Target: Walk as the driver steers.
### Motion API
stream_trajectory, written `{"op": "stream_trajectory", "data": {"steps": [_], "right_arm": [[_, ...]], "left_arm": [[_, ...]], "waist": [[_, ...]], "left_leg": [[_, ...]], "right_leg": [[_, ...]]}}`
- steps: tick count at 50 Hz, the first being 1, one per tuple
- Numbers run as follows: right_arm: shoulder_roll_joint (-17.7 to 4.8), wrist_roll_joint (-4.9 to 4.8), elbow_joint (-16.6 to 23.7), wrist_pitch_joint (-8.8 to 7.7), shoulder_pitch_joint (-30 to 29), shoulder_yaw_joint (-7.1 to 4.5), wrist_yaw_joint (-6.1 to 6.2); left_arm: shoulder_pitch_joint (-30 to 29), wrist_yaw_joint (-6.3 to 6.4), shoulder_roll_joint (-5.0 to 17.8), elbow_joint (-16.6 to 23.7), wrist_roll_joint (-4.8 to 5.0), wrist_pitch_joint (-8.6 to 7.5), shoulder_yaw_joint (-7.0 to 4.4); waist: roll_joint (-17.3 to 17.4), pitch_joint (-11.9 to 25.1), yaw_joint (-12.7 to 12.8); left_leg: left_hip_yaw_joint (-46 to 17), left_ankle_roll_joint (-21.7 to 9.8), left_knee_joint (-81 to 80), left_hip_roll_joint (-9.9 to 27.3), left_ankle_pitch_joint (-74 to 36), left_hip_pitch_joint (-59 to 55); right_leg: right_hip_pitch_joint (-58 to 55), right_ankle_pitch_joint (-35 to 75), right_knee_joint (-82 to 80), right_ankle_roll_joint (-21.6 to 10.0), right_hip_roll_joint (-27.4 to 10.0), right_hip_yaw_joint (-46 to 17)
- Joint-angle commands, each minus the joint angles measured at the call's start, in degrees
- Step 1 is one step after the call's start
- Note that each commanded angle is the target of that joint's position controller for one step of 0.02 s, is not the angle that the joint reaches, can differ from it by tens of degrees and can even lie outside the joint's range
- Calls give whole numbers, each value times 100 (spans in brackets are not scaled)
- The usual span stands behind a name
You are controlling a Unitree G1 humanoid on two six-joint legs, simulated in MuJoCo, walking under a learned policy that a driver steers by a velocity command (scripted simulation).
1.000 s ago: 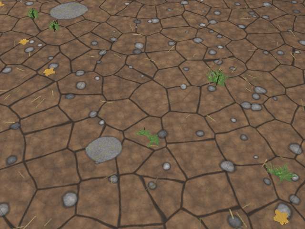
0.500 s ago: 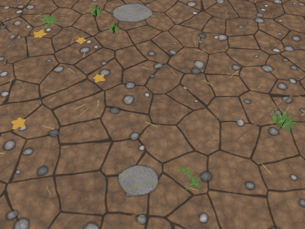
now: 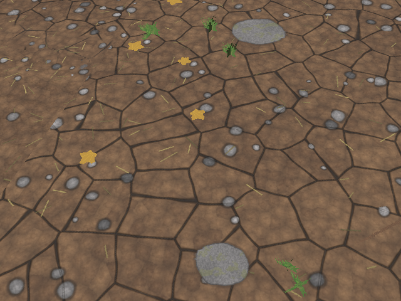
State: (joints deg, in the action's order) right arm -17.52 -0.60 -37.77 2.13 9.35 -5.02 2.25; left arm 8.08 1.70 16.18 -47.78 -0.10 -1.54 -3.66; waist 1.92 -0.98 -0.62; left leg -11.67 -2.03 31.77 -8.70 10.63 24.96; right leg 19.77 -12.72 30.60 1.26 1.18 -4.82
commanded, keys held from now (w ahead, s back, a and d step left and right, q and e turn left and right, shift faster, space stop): q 0.04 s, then no key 0.52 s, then w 0.44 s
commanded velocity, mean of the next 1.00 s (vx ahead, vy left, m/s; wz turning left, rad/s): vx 0.13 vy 0.00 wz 0.16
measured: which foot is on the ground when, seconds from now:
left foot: up 0.00-0.34, down 0.36-0.84, up 0.86-1.00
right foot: down 0.00-0.60, up 0.62-0.82, down 0.84-1.00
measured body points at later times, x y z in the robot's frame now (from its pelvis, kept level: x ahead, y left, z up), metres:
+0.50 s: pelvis +0.01 +0.02 +0.01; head +0.02 +0.03 +0.46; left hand +0.07 +0.30 -0.12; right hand +0.21 -0.20 -0.08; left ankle -0.02 +0.13 -0.73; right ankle +0.03 -0.13 -0.73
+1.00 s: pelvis +0.11 -0.02 +0.01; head +0.12 -0.05 +0.46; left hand +0.10 +0.25 -0.10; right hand +0.26 -0.28 -0.11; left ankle +0.07 +0.13 -0.65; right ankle +0.08 -0.11 -0.73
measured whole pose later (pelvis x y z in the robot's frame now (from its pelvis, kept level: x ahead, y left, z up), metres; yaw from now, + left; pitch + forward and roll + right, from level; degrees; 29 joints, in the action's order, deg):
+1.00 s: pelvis +0.11 -0.02 +0.01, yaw +7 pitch +1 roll +2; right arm -17.0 -1.3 -42.0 -3.2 15.5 -4.0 0.0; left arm 21.1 -1.6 14.9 -50.5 -0.1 -5.4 -2.1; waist 2.1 0.5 1.9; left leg -1.4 -2.5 61.2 2.1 16.3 28.1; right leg 8.8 -16.3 24.2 -3.4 0.9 2.4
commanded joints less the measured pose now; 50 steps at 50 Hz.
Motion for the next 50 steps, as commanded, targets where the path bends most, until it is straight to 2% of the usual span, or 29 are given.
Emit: {"op": "stream_trajectory", "data": {"steps": [1,2,4,5,8,12,15,17,18,19,20,21,22,24,28,29,31,33,36,38,41,42,43,44,45,46,47,48,50], "right_arm": [[-640,-17,673,-118,35,-181,-21],[-1023,38,538,-144,201,-298,-56],[-814,28,226,-47,488,-291,-21],[-651,38,206,0,521,-240,-20],[-383,-42,383,11,194,-114,-23],[-144,21,574,-20,-153,53,-77],[-295,-15,504,-25,-21,18,-114],[-277,14,321,-37,311,7,-134],[-446,49,354,-31,348,-15,-109],[-856,121,410,-1,508,-81,-44],[-665,216,372,-18,127,3,-99],[-299,216,487,-90,-206,87,-163],[-166,240,400,-148,-223,128,-187],[-321,204,348,-224,-141,100,-209],[-243,167,220,-259,21,149,-181],[-254,158,180,-243,96,143,-162],[-534,100,139,-180,291,48,-134],[-788,33,48,-198,609,-24,-117],[-656,-14,-52,-400,757,-14,-105],[-622,-69,11,-433,441,-14,-131],[-572,-80,45,-363,90,-10,-188],[-334,-34,44,-382,100,62,-198],[112,58,164,-432,8,202,-220],[-49,-80,426,-544,91,136,-168],[-416,-213,328,-631,182,46,-153],[-533,-221,258,-678,168,15,-182],[-479,-143,144,-695,198,11,-189],[-463,-64,114,-703,146,-7,-197],[-340,-25,53,-677,154,-1,-261]], "left_arm": [[373,-10,1382,313,-315,-17,-348],[-22,18,1050,542,-274,-30,-268],[-285,43,706,642,-85,-8,-185],[-233,48,660,636,-20,10,-154],[66,61,682,587,-44,90,-143],[168,57,875,569,0,142,-194],[285,-3,990,511,74,164,-211],[331,-28,861,428,166,154,-147],[561,-57,731,348,113,95,-94],[666,-131,396,439,-142,5,28],[573,-135,186,507,-117,-45,88],[308,-107,479,472,-124,-29,44],[174,-111,507,460,-123,-22,36],[262,-72,685,353,-116,47,-5],[378,-72,566,173,-76,33,17],[455,-67,517,102,-71,32,27],[374,-55,496,78,9,23,11],[0,-74,509,291,85,-69,-7],[-113,-197,582,429,216,-270,-60],[14,-298,499,349,213,-368,-24],[1131,-381,464,-201,107,-398,-66],[1619,-359,564,-348,103,-377,-114],[2219,-288,1012,-373,82,-386,-200],[2329,-342,1567,-283,19,-428,-290],[1830,-336,1244,-125,9,-470,-195],[1503,-313,939,-18,36,-486,-113],[1276,-313,852,56,13,-485,-71],[1161,-312,799,84,1,-474,-40],[1276,-296,652,60,-13,-455,18]], "waist": [[-1987,531,12],[-1415,500,-76],[-867,480,-137],[-863,391,-74],[-1026,322,115],[-1343,478,292],[-1411,465,311],[-1187,375,90],[-922,525,130],[245,958,289],[1116,837,424],[707,598,291],[643,537,274],[575,236,186],[224,99,203],[219,226,183],[444,-2,-1],[808,-509,-208],[856,-547,-188],[564,-367,-31],[324,135,549],[94,228,723],[-1156,336,879],[-2042,287,768],[-1300,-125,579],[-999,-442,463],[-780,-470,368],[-712,-495,314],[-769,-351,302]], "left_leg": [[299,138,2032,-26,2542,1328],[159,277,2902,293,2169,1273],[298,465,3578,310,1585,1191],[306,556,3899,302,1463,1257],[595,690,3378,375,1249,1163],[968,707,1581,767,1392,194],[1245,582,384,734,1056,-558],[1309,299,-1239,675,-194,-1430],[855,129,-1343,1002,-853,-2166],[-210,-181,-981,2024,-2635,-2960],[-431,-800,-962,2422,-2365,-2100],[-237,-812,-1072,2096,-1457,-1721],[1,-541,-1038,1768,-806,-1660],[175,-277,-1073,1495,-337,-1318],[289,-182,-942,1363,-448,-1263],[299,-211,-1004,1323,132,-1323],[-183,-501,-1423,1520,2267,-1276],[-1258,-983,-2033,2177,3404,-1243],[-1804,-1276,-2154,2684,2703,-1829],[-1180,-1086,-2064,2428,1948,-1776],[-12,-719,-1359,1708,1226,-535],[280,-519,-724,1468,1243,-46],[973,-40,1291,872,1521,741],[904,108,2694,435,2410,1883],[493,21,3406,879,2120,2318],[519,-89,3503,1130,1451,2551],[632,-124,3398,1299,920,2466],[665,-112,3173,1427,509,2367],[851,-33,2921,1490,-94,2018]], "right_leg": [[-1093,1444,-1526,-1584,-2512,-2656],[-1038,1723,-1375,-1602,-2415,-2202],[-1117,1815,-1088,-1121,-1673,-1158],[-1117,2072,-1066,-1162,-1613,-972],[-1311,2197,-1118,-1287,-1389,-496],[-1388,2165,-1054,-1330,-1460,-335],[-1265,2244,-913,-1349,-1536,-447],[-954,2042,-682,-1069,-1385,-348],[-536,1529,-555,-703,-1266,-269],[49,196,270,-255,-809,225],[21,-961,-13,17,-526,469],[-315,-622,-79,171,-549,445],[-420,-57,-249,195,-519,460],[-565,373,-297,218,-529,461],[-705,529,-420,186,-527,455],[-743,206,-353,186,-437,581],[-193,-799,270,126,-123,946],[723,-1309,1004,-76,-152,826],[1655,-1901,1853,-467,-593,283],[1131,-1571,1125,-600,-603,402],[-1478,298,-86,-413,3,1017],[-2158,125,-167,-424,-144,746],[-2702,-613,-1060,-814,-1390,-1046],[-2806,-1920,-2020,-1719,-2440,-3518],[-2489,-2725,-2158,-1822,-2512,-3603],[-2321,-2692,-2127,-1590,-2263,-2983],[-2177,-2128,-2147,-1384,-1982,-2393],[-2075,-1394,-2179,-1253,-1787,-1921],[-1962,-76,-2245,-1107,-1444,-1124]]}}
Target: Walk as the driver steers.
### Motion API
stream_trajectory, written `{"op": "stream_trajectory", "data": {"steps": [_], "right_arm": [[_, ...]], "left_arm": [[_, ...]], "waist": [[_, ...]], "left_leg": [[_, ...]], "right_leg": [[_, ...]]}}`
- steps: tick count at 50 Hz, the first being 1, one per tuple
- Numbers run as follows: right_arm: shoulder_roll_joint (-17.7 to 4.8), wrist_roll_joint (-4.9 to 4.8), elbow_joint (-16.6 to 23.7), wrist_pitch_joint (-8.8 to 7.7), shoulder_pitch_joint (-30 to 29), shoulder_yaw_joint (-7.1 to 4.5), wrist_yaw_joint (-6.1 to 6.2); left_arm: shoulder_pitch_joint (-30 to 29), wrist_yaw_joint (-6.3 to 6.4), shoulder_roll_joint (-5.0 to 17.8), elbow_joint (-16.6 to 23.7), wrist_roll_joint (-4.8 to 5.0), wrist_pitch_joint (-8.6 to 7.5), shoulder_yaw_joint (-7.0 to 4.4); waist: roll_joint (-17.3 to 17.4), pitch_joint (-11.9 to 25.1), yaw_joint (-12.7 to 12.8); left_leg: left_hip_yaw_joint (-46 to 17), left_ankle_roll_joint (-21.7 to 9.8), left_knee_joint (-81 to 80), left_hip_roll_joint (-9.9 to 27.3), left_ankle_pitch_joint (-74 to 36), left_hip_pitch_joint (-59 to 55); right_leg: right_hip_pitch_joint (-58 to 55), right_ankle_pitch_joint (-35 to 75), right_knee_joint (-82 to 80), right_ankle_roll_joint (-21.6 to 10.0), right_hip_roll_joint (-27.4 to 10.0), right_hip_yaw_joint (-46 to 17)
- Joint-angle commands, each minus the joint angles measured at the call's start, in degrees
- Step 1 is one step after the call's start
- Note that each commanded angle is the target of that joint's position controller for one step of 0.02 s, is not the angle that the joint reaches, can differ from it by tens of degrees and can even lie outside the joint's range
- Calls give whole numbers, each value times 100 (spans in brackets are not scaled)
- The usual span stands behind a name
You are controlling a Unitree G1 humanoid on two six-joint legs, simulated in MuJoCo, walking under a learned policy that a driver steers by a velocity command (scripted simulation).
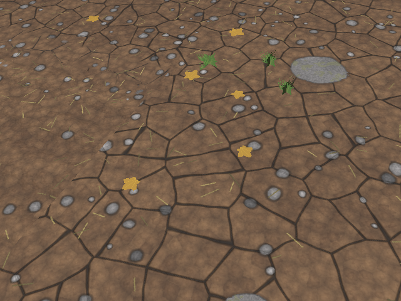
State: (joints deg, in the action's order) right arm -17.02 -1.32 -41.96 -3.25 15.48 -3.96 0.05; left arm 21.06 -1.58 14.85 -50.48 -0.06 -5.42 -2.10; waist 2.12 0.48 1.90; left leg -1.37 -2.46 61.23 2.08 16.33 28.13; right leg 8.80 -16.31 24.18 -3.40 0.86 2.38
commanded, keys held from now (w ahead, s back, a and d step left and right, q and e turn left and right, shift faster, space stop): w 0.42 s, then no key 0.58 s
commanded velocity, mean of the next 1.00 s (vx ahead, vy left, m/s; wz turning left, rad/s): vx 0.30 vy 0.00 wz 0.00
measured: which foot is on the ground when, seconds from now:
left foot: up 0.00-0.34, down 0.36-1.00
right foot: down 0.00-0.38, up 0.40-0.78, down 0.80-1.00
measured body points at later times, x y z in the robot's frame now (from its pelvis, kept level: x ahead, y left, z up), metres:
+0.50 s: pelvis +0.27 +0.04 -0.01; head +0.31 +0.04 +0.44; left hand +0.32 +0.32 -0.14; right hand +0.42 -0.22 -0.11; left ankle +0.34 +0.12 -0.74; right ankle +0.17 -0.10 -0.65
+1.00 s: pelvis +0.43 +0.00 -0.01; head +0.45 -0.01 +0.44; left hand +0.59 +0.24 -0.12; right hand +0.52 -0.26 -0.15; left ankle +0.40 +0.13 -0.74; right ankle +0.51 -0.10 -0.74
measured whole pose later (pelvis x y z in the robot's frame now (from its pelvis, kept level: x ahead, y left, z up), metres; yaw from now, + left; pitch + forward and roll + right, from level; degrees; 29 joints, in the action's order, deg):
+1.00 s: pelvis +0.43 +0.00 -0.01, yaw +1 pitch +1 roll +0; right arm -14.6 0.7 -53.1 1.0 11.2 -1.2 1.3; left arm 7.2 0.1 11.9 -45.4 -1.0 -0.5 -1.2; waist 1.2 -1.1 -1.3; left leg -0.7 1.3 31.8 1.2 19.0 12.4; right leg 21.9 -9.0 30.1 -1.4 0.7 1.3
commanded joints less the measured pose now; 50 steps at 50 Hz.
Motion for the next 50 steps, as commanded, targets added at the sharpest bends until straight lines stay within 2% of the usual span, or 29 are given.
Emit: {"op": "stream_trajectory", "data": {"steps": [1,4,7,12,14,15,16,17,18,19,20,21,22,23,25,27,30,32,36,38,39,40,41,42,43,44,47,49,50], "right_arm": [[-332,60,477,-123,-493,-98,-57],[-175,65,633,-107,-902,-42,-75],[-10,26,822,-168,-1540,49,-155],[-24,-30,1065,-269,-2262,91,-337],[-142,-27,1101,-308,-2238,60,-388],[-268,-12,1058,-306,-2034,10,-379],[-439,3,956,-286,-1617,-68,-342],[-672,-2,701,-263,-713,-188,-279],[-913,56,441,-223,377,-268,-187],[-1466,185,288,-222,936,-383,-173],[-909,131,197,-209,1030,-251,-163],[-692,81,195,-191,514,-160,-132],[-567,79,238,-185,-2,-106,-123],[-424,127,248,-206,-340,-57,-152],[-291,216,196,-286,-600,-22,-202],[-358,199,29,-375,-664,-22,-216],[-531,205,-149,-327,-720,-43,-120],[-595,195,-266,-246,-524,-42,-67],[-718,136,-525,-96,-282,-36,-37],[-705,75,-597,-25,-373,-23,-18],[-599,46,-631,0,-380,16,-5],[-418,135,-691,-16,-73,76,5],[-183,278,-784,-77,616,153,-12],[8,228,-911,-42,790,231,21],[-211,157,-856,60,448,195,53],[-293,105,-806,179,187,162,93],[-245,180,-973,450,194,149,170],[-366,254,-1023,484,96,148,161],[-542,193,-1105,462,38,101,162]], "left_arm": [[94,44,777,294,-1,-62,-131],[280,112,812,221,5,0,-122],[426,187,843,180,19,56,-109],[759,207,924,24,85,137,-147],[705,226,1000,13,103,176,-191],[655,241,1085,28,93,193,-225],[614,258,1177,42,78,224,-263],[490,268,1178,75,51,275,-260],[414,288,1066,195,-8,273,-203],[1195,207,174,353,-44,171,47],[1031,152,540,214,93,5,-13],[247,118,989,502,288,-75,-159],[-179,138,969,630,287,-115,-145],[-320,175,886,626,181,-94,-162],[73,211,696,511,88,68,-175],[243,249,498,481,47,189,-145],[-251,268,378,687,-48,228,-86],[-706,221,327,776,-37,208,-48],[-1215,164,544,964,-21,212,-107],[-1188,146,645,996,-72,197,-160],[-984,152,695,919,-102,185,-197],[-859,197,974,902,-135,173,-270],[-891,242,1251,987,-180,205,-303],[-828,250,759,931,-175,287,-191],[-811,216,408,892,-118,333,-88],[-932,186,385,849,-109,362,-68],[-1754,185,608,958,-103,423,-115],[-1694,197,551,879,-74,438,-119],[-1640,201,539,879,-68,433,-128]], "waist": [[-743,-430,65],[-610,-427,128],[-663,-589,306],[-636,-878,396],[-718,-753,209],[-834,-514,41],[-978,-141,-214],[-966,456,-717],[-817,1238,-1174],[780,2288,-748],[886,2675,-937],[676,1395,-862],[176,648,-644],[-158,227,-399],[37,179,2],[118,155,170],[223,139,129],[202,224,-105],[192,268,-284],[182,286,-164],[108,343,-47],[-254,493,-117],[-981,933,-500],[-1485,1313,-394],[-1342,1261,-259],[-1208,1094,-268],[-1034,629,-597],[-809,276,-475],[-415,-35,-299]], "left_leg": [[-89,75,-146,403,-859,1711],[80,256,-887,361,-1352,1753],[286,304,-2045,218,-2060,1316],[343,109,-3016,25,-2081,1199],[363,-96,-3218,-85,-1726,977],[443,-205,-3228,-234,-1514,592],[554,-337,-3184,-418,-1287,-1],[671,-533,-3344,-554,-1456,-1221],[-38,-841,-3012,119,-1561,-3240],[-2964,-1854,-3181,1808,-474,-5658],[-4374,-1942,-4174,2091,291,-5684],[-3401,-1560,-4401,1815,435,-4730],[-2541,-1382,-4544,1625,-570,-3615],[-1884,-1283,-4638,1382,-1833,-2732],[-1049,-1232,-4822,1072,-3387,-1813],[-535,-1295,-4918,983,-4349,-1323],[73,-1167,-4904,707,-4649,-1128],[209,-1044,-4858,605,-4309,-1292],[-93,-954,-4542,879,-3560,-1859],[-228,-799,-4086,904,-3155,-1992],[-231,-624,-3752,743,-2767,-1961],[-91,-317,-3301,393,-2202,-1800],[99,-5,-2691,-44,-480,-1106],[119,243,-2206,-202,982,-808],[-12,340,-2036,-145,1500,-727],[-67,368,-2052,-77,1484,-647],[-58,339,-3121,39,134,-1582],[-115,211,-3630,130,-230,-1740],[-65,112,-3558,89,320,-1267]], "right_leg": [[-936,921,-1593,-648,-1343,-1580],[-963,2154,-1617,-644,-1210,-1025],[-711,2149,-1782,-555,-1054,-643],[-1231,2349,-1655,-662,-1400,-625],[-1593,3341,-1290,-598,-1532,-590],[-1743,4346,-950,-544,-1546,-566],[-1858,5448,-388,-495,-1521,-529],[-1643,6094,664,-367,-1331,-343],[-358,4985,2118,-224,-1183,-354],[2124,736,4585,172,-40,-343],[2826,-1552,5363,132,216,-1201],[3348,-1253,5529,87,-154,-1070],[3210,-735,5239,93,-432,-843],[2933,-482,4904,173,-603,-714],[2111,-327,4484,326,-780,-713],[1823,-182,4003,495,-746,-580],[1709,722,2719,600,-712,-432],[1548,1509,1906,573,-603,-347],[1456,1672,1088,454,-473,-472],[1209,1542,616,298,-374,-431],[790,1935,174,194,-307,-375],[182,3767,12,44,-661,-709],[-890,5343,402,-452,-1456,-1419],[-1137,5022,329,-1048,-1884,-1974],[-921,4085,81,-1163,-1856,-2190],[-664,3102,-115,-1069,-1764,-2227],[677,1000,-481,-505,-1308,-1695],[1096,-560,-508,-31,-780,-1108],[914,-663,-450,98,-530,-825]]}}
